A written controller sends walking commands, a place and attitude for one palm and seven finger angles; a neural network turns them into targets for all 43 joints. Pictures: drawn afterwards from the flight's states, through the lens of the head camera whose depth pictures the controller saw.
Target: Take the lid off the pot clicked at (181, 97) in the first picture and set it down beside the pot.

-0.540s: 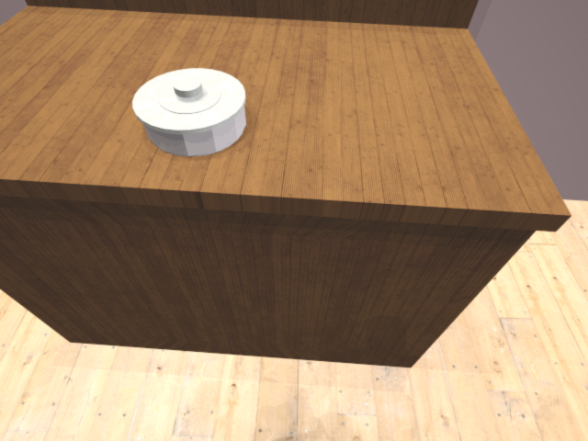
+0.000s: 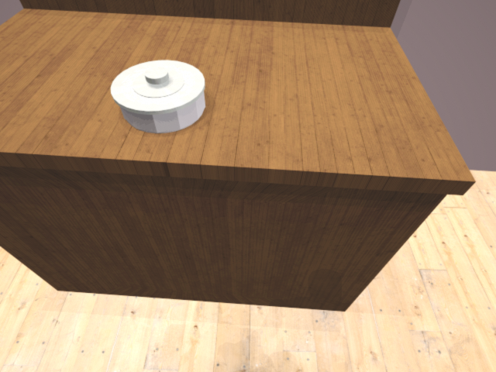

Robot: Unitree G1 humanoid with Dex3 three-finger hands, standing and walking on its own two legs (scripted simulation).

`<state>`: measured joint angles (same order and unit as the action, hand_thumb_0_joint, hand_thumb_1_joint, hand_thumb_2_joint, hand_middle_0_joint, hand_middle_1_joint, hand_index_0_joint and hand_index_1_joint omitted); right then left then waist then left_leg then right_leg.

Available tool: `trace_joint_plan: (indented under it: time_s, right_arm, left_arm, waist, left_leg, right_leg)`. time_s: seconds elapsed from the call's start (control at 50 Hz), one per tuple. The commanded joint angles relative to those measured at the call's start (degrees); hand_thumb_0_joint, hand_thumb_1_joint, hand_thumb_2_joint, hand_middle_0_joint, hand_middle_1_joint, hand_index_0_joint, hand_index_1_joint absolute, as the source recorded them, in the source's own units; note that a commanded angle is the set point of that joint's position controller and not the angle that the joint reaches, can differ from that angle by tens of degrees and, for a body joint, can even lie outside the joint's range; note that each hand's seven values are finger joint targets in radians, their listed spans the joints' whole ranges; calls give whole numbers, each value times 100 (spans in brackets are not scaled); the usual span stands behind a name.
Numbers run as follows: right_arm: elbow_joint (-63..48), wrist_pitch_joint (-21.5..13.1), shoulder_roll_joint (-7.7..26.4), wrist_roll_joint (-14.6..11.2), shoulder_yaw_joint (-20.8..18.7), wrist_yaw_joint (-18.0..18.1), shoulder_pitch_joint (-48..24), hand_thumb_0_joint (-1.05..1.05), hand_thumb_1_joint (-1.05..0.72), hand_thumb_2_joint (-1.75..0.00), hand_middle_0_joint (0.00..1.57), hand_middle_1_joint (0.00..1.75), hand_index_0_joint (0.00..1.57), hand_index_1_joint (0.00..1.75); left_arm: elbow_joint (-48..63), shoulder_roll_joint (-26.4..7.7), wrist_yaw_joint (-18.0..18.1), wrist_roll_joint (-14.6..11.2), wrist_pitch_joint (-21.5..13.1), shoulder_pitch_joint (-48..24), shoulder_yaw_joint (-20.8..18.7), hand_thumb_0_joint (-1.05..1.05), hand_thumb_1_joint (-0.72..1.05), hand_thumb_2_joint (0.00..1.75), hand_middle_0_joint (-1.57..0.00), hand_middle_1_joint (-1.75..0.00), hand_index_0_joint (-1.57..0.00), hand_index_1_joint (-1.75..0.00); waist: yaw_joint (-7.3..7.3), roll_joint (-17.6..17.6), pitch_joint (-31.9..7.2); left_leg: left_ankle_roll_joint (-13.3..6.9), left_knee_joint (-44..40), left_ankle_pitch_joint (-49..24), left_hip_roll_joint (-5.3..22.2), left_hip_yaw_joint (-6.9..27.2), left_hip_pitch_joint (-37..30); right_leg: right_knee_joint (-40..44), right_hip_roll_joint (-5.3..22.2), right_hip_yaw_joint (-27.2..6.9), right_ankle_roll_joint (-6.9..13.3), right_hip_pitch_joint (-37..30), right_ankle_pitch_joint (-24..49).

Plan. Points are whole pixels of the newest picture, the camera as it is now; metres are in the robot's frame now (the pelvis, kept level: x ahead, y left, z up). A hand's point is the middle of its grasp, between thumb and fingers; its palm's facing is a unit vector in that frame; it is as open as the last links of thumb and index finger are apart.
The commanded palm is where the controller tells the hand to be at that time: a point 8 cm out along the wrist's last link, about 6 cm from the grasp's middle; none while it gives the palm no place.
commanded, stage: look at it before walking up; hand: left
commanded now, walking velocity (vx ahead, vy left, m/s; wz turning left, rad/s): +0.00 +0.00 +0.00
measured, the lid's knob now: (156, 75) +0.61 +0.22 +0.15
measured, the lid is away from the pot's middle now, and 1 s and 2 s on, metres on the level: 0.00 0.00 0.00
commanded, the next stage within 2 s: take the last steps up to it in 0.10 s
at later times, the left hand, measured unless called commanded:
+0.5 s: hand out of the picture +0.02 +0.19 -0.19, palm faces +0.08 -0.98 -0.18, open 7.4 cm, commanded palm none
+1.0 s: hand (152, 348) +0.19 +0.19 -0.16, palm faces +0.05 -0.96 -0.27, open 7.4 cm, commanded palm none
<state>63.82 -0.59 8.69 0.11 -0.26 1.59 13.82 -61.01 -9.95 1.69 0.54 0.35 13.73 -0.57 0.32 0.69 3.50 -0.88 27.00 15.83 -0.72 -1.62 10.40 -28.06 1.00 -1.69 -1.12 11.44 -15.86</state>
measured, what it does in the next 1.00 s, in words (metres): steps on the spot: right foot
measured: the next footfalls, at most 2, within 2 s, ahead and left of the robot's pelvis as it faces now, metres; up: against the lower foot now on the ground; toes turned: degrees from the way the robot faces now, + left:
right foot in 0.90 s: +0.14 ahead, -0.08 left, +0.00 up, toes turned +1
left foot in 1.40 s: +0.09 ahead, +0.15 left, +0.00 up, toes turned +3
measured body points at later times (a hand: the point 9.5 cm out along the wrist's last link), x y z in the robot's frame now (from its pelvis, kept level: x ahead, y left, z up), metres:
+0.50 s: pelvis +0.02 +0.01 -0.01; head +0.04 +0.03 +0.44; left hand +0.02 +0.24 -0.17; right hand +0.01 -0.22 -0.16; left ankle -0.01 +0.11 -0.74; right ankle -0.01 -0.13 -0.74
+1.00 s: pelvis +0.09 +0.00 +0.00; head +0.16 -0.02 +0.44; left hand +0.18 +0.24 -0.14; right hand +0.08 -0.22 -0.17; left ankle -0.01 +0.12 -0.69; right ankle +0.10 -0.08 -0.74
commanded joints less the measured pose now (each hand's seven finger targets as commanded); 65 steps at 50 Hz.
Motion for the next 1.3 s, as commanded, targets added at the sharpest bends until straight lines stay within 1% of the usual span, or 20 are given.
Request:
trace_joint_plan:
  time_s: [0.0, 0.2, 0.3, 0.38, 0.46, 0.5, 0.52, 0.54, 0.56, 0.6, 0.66, 0.8, 0.84, 0.86, 0.88, 0.9, 0.92, 0.98, 1.1, 1.28]
  right_arm:
    - [-174, -78, 606, 27, -139, 55, 301, 0, -90, -90, 20, 30, 20, 30]
    - [-122, -83, 570, 21, -134, 64, 354, 0, -90, -90, 20, 30, 20, 30]
    - [-177, -16, 575, 77, -156, 15, 480, 0, -90, -90, 20, 30, 20, 30]
    - [-331, 9, 488, 107, -163, -13, 598, 0, -90, -90, 20, 30, 20, 30]
    - [-396, -76, 429, 89, -160, -6, 927, 0, -90, -90, 20, 30, 20, 30]
    - [-282, -162, 667, 97, -181, 16, 1353, 0, -90, -90, 20, 30, 20, 30]
    - [-208, -175, 965, 139, -253, 55, 1727, 0, -90, -90, 20, 30, 20, 30]
    - [-163, -156, 962, 150, -243, 115, 1970, 0, -90, -90, 20, 30, 20, 30]
    - [-157, -163, 781, 163, -156, 178, 1931, 0, -90, -90, 20, 30, 20, 30]
    - [-257, -187, 642, 137, -59, 236, 1525, 0, -90, -90, 20, 30, 20, 30]
    - [-320, -168, 717, 88, -75, 269, 1178, 0, -90, -90, 20, 30, 20, 30]
    - [-357, -27, 770, 99, -286, 275, 1175, 0, -90, -90, 20, 30, 20, 30]
    - [-415, -18, 798, 66, -329, 247, 1071, 0, -90, -90, 20, 30, 20, 30]
    - [-458, -10, 765, 26, -356, 230, 1032, 0, -90, -90, 20, 30, 20, 30]
    - [-519, -2, 635, -22, -390, 209, 1094, 0, -90, -90, 20, 30, 20, 30]
    - [-617, 18, 466, -40, -395, 194, 946, 0, -90, -90, 20, 30, 20, 30]
    - [-620, 90, 453, -35, -407, 231, 694, 0, -90, -90, 20, 30, 20, 30]
    - [-627, 225, 392, 16, -408, 162, 352, 0, -90, -90, 20, 30, 20, 30]
    - [-836, 372, 558, 73, -455, 1, -5, 0, -90, -90, 20, 30, 20, 30]
    - [-1151, 171, 612, 10, -361, -67, -339, 0, -90, -90, 20, 30, 20, 30]
  left_arm:
    - [219, -630, 68, 25, -86, 292, -112, 0, 90, 90, -20, -30, -20, -30]
    - [176, -600, 68, 21, -91, 336, -112, 0, 90, 90, -20, -30, -20, -30]
    - [241, -739, 20, 67, -55, 401, -191, 0, 90, 90, -20, -30, -20, -30]
    - [340, -935, 1, 66, -20, 509, -309, 0, 90, 90, -20, -30, -20, -30]
    - [474, -923, 2, 70, -50, 399, -382, 0, 90, 90, -20, -30, -20, -30]
    - [615, -660, -32, 74, -33, 187, -348, 0, 90, 90, -20, -30, -20, -30]
    - [696, -427, -30, 70, -33, 60, -279, 0, 90, 90, -20, -30, -20, -30]
    - [814, -391, 30, 78, -45, -219, -214, 0, 90, 90, -20, -30, -20, -30]
    - [790, -402, 79, 56, -49, -295, -217, 0, 90, 90, -20, -30, -20, -30]
    - [655, -328, 80, -11, -52, -208, -206, 0, 90, 90, -20, -30, -20, -30]
    - [605, -321, 32, -38, 14, -117, -187, 0, 90, 90, -20, -30, -20, -30]
    - [852, -404, 58, -9, 54, -328, -274, 0, 90, 90, -20, -30, -20, -30]
    - [829, -537, 60, -2, -3, 15, -311, 0, 90, 90, -20, -30, -20, -30]
    - [748, -662, 75, 12, -43, 297, -356, 0, 90, 90, -20, -30, -20, -30]
    - [647, -981, 124, 55, -92, 594, -450, 0, 90, 90, -20, -30, -20, -30]
    - [546, -1143, 147, 64, -132, 825, -476, 0, 90, 90, -20, -30, -20, -30]
    - [541, -1003, 178, 45, -130, 668, -420, 0, 90, 90, -20, -30, -20, -30]
    - [808, -845, 206, 62, -37, 55, -397, 0, 90, 90, -20, -30, -20, -30]
    - [944, -1059, 153, 99, -55, 161, -445, 0, 90, 90, -20, -30, -20, -30]
    - [1103, -1256, 62, 176, -6, 142, -483, 0, 90, 90, -20, -30, -20, -30]
  waist:
    - [-9, -55, -56]
    - [-12, -69, -37]
    - [-55, 77, 242]
    - [-84, 602, 508]
    - [72, 572, 361]
    - [224, -515, 239]
    - [352, -1472, 187]
    - [445, -1650, 436]
    - [370, -1310, 485]
    - [150, -625, 325]
    - [45, -673, -80]
    - [93, -762, -267]
    - [-116, -671, -544]
    - [-222, -393, -796]
    - [-267, 318, -1159]
    - [-352, 919, -1289]
    - [-303, 820, -1074]
    - [-163, 507, -410]
    - [-128, 623, -426]
    - [-131, 1060, -453]
  left_leg:
    - [-84, -441, -985, 584, 517, -102]
    - [-78, -452, -1022, 596, 528, -70]
    - [-93, -257, 528, 354, 384, 352]
    - [-29, 450, 780, 81, 82, 841]
    - [-46, 321, 467, 107, 42, 508]
    - [-318, -411, -402, 606, 833, -294]
    - [-681, -834, -1450, 1349, 1889, -907]
    - [-989, -1071, -2898, 1728, 2492, -1222]
    - [-1054, -882, -4311, 1791, 2429, -1116]
    - [-979, -605, -5844, 1616, 1748, -813]
    - [-687, -543, -6024, 1328, 1195, -1037]
    - [-458, -220, -6259, 1310, 1066, -1272]
    - [-257, 258, -5968, 1135, 929, -1165]
    - [-90, 742, -5313, 902, 757, -726]
    - [95, 1629, -3209, 400, 405, 289]
    - [248, 2627, 1314, -193, 101, 1059]
    - [214, 3057, 2225, -43, 551, 1200]
    - [251, 3551, 1732, 120, 571, 1499]
    - [433, 3756, 909, 109, 418, 1673]
    - [305, 1622, 751, 3, 86, 780]
  right_leg:
    - [443, 428, -363, 196, 185, 1003]
    - [460, 414, -346, 188, 153, 979]
    - [780, 564, -621, 381, 315, -906]
    - [1143, 977, -1154, 685, 358, -1795]
    - [746, 1082, -1047, 804, 397, -970]
    - [-558, 361, -58, 454, 901, -377]
    - [-1684, -67, 670, 186, 1635, -812]
    - [-2349, -115, 471, 97, 2381, -1861]
    - [-2693, 88, 91, 100, 2366, -1808]
    - [-2536, 326, 14, 69, 1764, -1513]
    - [-1850, 229, 265, -7, 1292, -863]
    - [-902, -10, 394, 166, 982, -170]
    - [40, 2, 329, 219, 272, 707]
    - [292, 195, 204, 314, -518, 2355]
    - [-126, 1092, -767, 766, -1521, 4926]
    - [-90, 2167, -1485, 1535, -1951, 6935]
    - [105, 2293, -1473, 1792, -1534, 6642]
    - [343, 1758, -1120, 1663, -740, 5075]
    - [538, 1434, -915, 1355, -238, 3768]
    - [636, 1283, -1079, 1179, 166, 2299]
